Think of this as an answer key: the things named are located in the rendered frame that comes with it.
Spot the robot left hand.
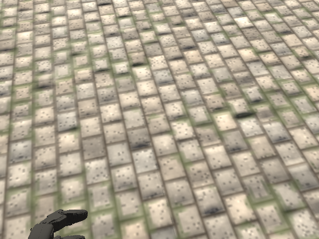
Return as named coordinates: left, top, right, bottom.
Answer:
left=28, top=209, right=88, bottom=239

